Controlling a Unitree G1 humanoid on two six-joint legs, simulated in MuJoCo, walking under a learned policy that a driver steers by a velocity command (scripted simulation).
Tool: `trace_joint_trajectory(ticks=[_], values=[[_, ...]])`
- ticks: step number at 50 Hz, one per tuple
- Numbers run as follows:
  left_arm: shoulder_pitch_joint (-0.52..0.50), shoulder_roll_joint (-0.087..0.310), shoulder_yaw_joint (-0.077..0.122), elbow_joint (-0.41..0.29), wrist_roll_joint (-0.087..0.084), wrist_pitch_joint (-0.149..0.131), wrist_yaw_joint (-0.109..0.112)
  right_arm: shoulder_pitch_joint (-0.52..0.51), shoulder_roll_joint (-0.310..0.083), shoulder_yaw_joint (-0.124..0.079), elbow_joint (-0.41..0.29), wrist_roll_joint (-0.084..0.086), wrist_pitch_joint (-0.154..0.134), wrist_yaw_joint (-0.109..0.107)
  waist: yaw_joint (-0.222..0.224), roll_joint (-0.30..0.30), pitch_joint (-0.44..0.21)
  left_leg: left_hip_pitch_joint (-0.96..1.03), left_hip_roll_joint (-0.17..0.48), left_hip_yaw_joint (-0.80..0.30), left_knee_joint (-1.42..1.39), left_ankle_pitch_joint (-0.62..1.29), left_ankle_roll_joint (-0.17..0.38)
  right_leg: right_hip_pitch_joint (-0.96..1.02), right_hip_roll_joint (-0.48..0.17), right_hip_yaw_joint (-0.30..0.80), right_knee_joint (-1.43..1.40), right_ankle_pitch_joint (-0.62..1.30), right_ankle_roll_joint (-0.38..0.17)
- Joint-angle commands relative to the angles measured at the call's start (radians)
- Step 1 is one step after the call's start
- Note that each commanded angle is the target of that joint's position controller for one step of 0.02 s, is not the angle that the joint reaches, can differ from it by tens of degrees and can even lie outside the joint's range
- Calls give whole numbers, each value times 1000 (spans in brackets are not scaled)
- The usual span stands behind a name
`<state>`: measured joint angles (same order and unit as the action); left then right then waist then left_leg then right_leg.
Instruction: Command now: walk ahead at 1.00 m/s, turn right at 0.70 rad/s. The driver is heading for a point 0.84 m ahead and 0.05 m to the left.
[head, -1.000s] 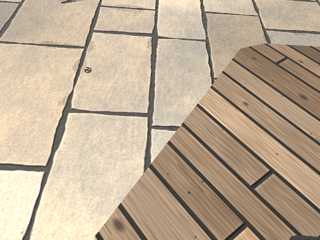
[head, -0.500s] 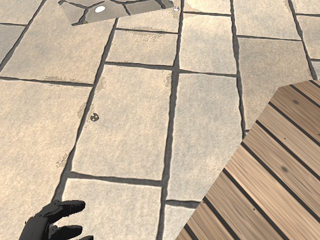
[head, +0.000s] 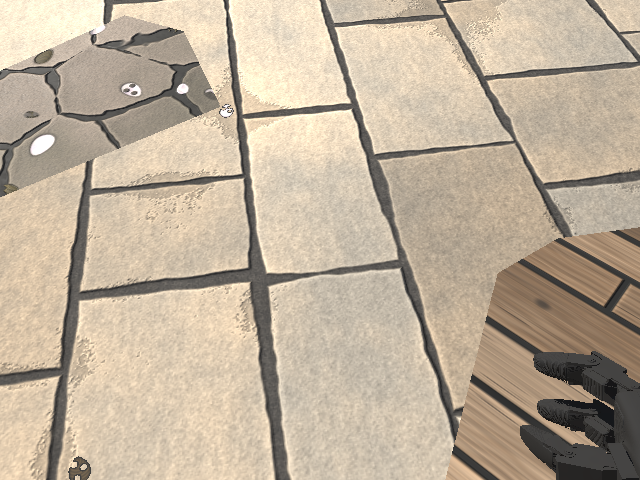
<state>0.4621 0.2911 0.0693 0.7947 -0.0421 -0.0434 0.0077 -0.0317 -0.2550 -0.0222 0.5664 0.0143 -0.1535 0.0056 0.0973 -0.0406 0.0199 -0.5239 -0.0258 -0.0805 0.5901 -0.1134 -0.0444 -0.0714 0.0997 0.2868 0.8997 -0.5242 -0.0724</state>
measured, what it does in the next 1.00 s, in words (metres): walks ahead: right foot, then left foot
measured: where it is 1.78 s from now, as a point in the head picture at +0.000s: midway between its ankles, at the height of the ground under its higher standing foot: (409, 265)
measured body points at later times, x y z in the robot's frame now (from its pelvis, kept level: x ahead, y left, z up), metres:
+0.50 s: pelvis +0.43 -0.07 +0.00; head +0.46 -0.08 +0.45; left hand +0.68 +0.13 -0.06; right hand +0.36 -0.32 -0.14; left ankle +0.21 +0.14 -0.61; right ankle +0.53 -0.19 -0.71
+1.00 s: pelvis +0.84 -0.05 -0.01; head +0.87 -0.04 +0.44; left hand +0.89 +0.23 -0.13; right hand +1.03 -0.29 -0.11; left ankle +0.97 +0.02 -0.71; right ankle +0.65 -0.24 -0.58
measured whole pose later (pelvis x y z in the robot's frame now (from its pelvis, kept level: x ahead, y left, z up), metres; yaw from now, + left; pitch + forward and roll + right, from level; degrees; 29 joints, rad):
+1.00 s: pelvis +0.84 -0.05 -0.01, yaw +12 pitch -1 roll -1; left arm 0.23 0.28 0.02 0.80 -0.02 -0.08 0.00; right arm 0.17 -0.29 -0.05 0.72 -0.01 -0.05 0.05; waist -0.02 0.01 0.10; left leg -0.53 -0.09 0.06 0.66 -0.07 0.14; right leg -0.16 0.00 0.03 1.34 -0.51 0.03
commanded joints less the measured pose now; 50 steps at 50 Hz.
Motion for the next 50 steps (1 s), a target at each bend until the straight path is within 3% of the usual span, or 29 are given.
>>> trace_joint_trajectory(ticks=[1,2,3,5,7,11,12,16,19,21,22,23,24,25,26,27,28,30,33,38,41,43,44,45,46,47,48,49,50], values=[[-9,53,-26,-111,-22,-21,4,448,-169,-81,61,-4,23,0,-233,341,-291,956,395,-743,-303,-687,232,-788,-105,-128,564,114,14],[-109,74,-23,-127,1,-24,2,407,-148,-74,78,-17,35,-1,-226,163,-163,803,343,-568,-299,-482,209,-775,-135,-161,530,169,15],[-205,63,-23,-157,24,-34,-4,392,-138,-70,100,-34,40,4,-217,80,-69,661,302,-454,-310,-325,213,-753,-156,-173,476,190,8],[-221,26,-24,-172,10,-27,-19,353,-86,-52,133,-41,35,11,-146,114,-18,499,254,-333,-358,-225,223,-665,-197,-156,385,191,-1],[-221,0,-34,-178,-2,-14,-26,330,-65,-45,157,-12,30,18,-100,131,25,423,271,-291,-401,-219,246,-674,-220,-141,295,170,1],[-350,15,-51,-211,32,-27,-44,365,-141,-62,191,-1,19,10,-101,51,109,377,265,-118,-481,-45,250,-732,-231,-172,61,423,16],[-388,16,-57,-231,30,-34,-51,358,-178,-68,197,3,18,6,-96,83,124,342,266,-89,-518,-43,237,-682,-238,-203,-31,506,15],[-544,36,-55,-269,23,-52,-76,476,-203,-60,249,17,27,3,-150,52,161,414,254,53,-584,126,206,-531,-177,-294,-248,641,5],[-506,102,-21,-287,22,-54,-74,535,-243,-56,283,4,56,-2,-87,148,53,584,287,86,-378,736,166,-382,-88,-354,-285,492,-33],[-128,180,30,-208,15,-32,-44,502,-262,-47,291,-13,74,-12,145,195,-154,389,246,104,80,892,122,130,-80,-338,-260,421,-60],[30,282,54,-163,39,-22,-21,569,-132,-14,251,-25,64,-10,125,-16,-327,38,136,83,508,318,90,528,-340,25,-258,153,-106],[54,297,49,-157,47,-35,-33,675,-23,23,245,17,35,-6,48,-275,-572,-105,17,-63,791,-321,94,629,-515,532,-521,-318,-191],[28,189,24,-139,47,-40,-34,530,-143,-16,227,60,26,-8,70,-169,-391,-223,61,-93,877,-299,106,498,-482,529,-638,-349,-132],[-13,153,14,-120,43,-46,-35,409,-154,-24,191,71,24,-11,62,-103,-198,-294,95,-55,872,-245,100,345,-462,339,-622,-168,-109],[-70,137,12,-102,52,-56,-39,353,-125,-21,182,44,30,-18,17,19,-103,-264,143,-43,810,-187,102,185,-423,186,-626,36,-84],[-125,105,8,-89,68,-67,-41,386,-103,-26,180,27,44,-18,-49,-43,-84,-207,180,-47,772,-122,98,57,-406,106,-648,86,-94],[-173,57,-1,-79,74,-75,-44,429,-82,-27,197,32,69,-11,-92,-78,-68,-131,212,-55,761,-96,93,-41,-387,32,-677,124,-93],[-225,10,-4,-57,50,-85,-47,432,-54,-32,211,41,112,-3,-124,-63,-7,-105,236,-51,714,-112,93,-123,-360,-147,-722,256,-65],[-248,44,8,-35,60,-90,-32,329,-49,-33,171,27,135,-5,-131,-24,96,-208,234,-49,624,25,78,-161,-346,-302,-783,390,-55],[-200,108,16,-25,63,-84,-1,176,-65,-29,115,16,116,38,-100,63,151,-221,177,87,323,301,112,-51,-305,-513,-827,535,-22],[-121,172,23,-5,50,-58,18,88,-65,-27,67,-4,90,80,-81,69,152,-70,60,210,102,331,142,40,-316,-554,-709,1085,9],[-117,235,34,-2,38,-28,30,236,-119,-54,88,0,86,84,-164,-14,39,91,-44,244,67,220,162,155,-337,-539,-492,1465,11],[-157,252,38,-8,37,-16,25,421,-181,-83,133,1,99,72,-258,-43,-56,271,-57,207,69,197,185,152,-341,-514,-297,1491,13],[-207,232,33,-15,22,-16,17,556,-225,-107,170,-6,113,47,-342,-16,-108,482,-39,141,-31,299,202,52,-296,-515,-55,1352,44],[-120,76,-5,-55,51,-34,4,507,-322,-115,171,-19,122,19,-213,368,-144,711,111,-81,38,825,250,-225,-113,-507,373,255,103],[92,26,-42,-44,25,-56,-14,430,-311,-92,112,-71,91,22,-98,374,-446,981,393,-627,-41,788,485,-488,1,-238,725,-155,121],[-27,148,-17,-22,11,-59,-16,416,-244,-88,80,-54,93,37,-195,100,-533,879,351,-585,-130,632,446,-400,-49,-130,714,-85,93],[-103,132,-14,-53,-2,-54,-11,368,-227,-80,102,-27,86,45,-154,41,-348,718,327,-484,-178,492,412,-452,-85,-160,609,-37,84],[-180,110,-16,-58,19,-43,8,307,-189,-68,111,-2,81,46,-125,-70,-193,542,290,-409,-223,408,356,-467,-131,-191,514,14,86]])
